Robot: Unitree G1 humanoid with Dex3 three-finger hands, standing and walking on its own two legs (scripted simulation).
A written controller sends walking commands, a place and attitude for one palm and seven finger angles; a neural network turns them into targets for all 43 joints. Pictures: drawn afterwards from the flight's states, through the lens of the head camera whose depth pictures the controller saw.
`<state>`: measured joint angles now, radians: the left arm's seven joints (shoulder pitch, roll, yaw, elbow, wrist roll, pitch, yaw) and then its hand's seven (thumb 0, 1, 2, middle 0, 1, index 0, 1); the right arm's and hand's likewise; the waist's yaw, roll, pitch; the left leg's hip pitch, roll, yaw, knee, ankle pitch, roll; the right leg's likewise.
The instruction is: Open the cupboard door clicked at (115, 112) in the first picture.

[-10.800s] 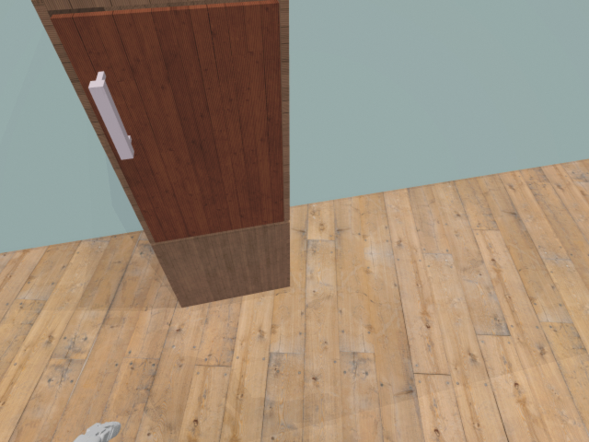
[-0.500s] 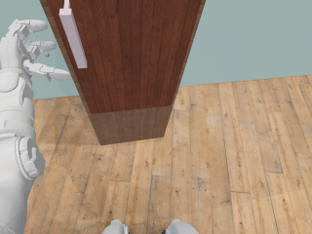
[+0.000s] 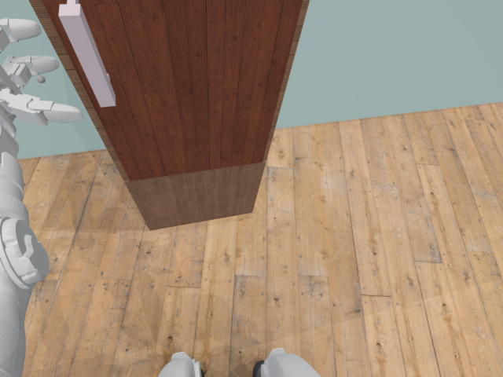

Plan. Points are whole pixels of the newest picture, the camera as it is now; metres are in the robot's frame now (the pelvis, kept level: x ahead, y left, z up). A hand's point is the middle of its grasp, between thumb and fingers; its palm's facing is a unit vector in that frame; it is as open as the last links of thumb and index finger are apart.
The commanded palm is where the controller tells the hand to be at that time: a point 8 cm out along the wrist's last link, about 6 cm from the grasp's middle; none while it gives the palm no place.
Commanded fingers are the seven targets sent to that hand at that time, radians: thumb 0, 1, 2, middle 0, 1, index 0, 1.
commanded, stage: slide the fingers in behind the handle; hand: left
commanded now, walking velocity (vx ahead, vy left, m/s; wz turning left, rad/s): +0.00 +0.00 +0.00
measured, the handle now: (91, 52) +0.59 +0.19 +0.12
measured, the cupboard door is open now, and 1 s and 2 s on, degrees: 0 0 0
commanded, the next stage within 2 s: close the thumb around the handle in 1.50 s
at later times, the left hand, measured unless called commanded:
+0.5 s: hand (65, 84) +0.53 +0.22 +0.12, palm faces +0.14 -0.99 +0.01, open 13.9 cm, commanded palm +0.51 +0.26 +0.12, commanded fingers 0.00 -0.50 0.30 -0.30 -1.20 -0.30 -1.20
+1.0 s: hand (100, 77) +0.53 +0.17 +0.12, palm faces +0.12 -0.99 +0.01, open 13.9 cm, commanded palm +0.51 +0.22 +0.12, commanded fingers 0.00 -0.50 0.30 -0.30 -1.20 -0.30 -1.20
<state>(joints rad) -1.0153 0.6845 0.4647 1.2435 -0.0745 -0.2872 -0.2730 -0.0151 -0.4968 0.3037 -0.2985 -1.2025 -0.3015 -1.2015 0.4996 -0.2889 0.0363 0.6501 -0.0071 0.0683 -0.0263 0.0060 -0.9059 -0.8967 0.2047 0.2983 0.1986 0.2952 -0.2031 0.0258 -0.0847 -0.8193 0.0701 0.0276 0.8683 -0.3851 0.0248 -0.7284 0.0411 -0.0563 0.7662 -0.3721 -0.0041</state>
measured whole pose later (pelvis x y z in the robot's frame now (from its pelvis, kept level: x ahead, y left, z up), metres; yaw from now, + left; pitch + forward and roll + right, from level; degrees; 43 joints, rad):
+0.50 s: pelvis +0.01 +0.00 +0.00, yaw +1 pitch +18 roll -3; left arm -1.01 0.57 0.43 1.25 -0.05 -0.28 -0.16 -0.01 -0.50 0.30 -0.30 -1.20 -0.30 -1.20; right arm 0.42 -0.26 0.04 0.62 -0.01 0.06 0.00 0.00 -0.91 -0.90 0.21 0.30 0.20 0.30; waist -0.19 0.03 -0.09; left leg -0.79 0.06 0.03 0.87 -0.40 0.03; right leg -0.70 0.03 -0.06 0.78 -0.40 0.00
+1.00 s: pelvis +0.00 +0.00 +0.00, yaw +0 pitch +18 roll -3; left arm -1.02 0.49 0.41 1.23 -0.03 -0.30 -0.07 -0.01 -0.50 0.30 -0.30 -1.20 -0.30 -1.20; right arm 0.46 -0.26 0.03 0.65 -0.03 0.05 0.02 0.01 -0.91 -0.90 0.20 0.30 0.20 0.30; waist -0.20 0.04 -0.10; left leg -0.79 0.06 0.04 0.88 -0.40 0.02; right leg -0.72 0.03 -0.04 0.80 -0.40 -0.01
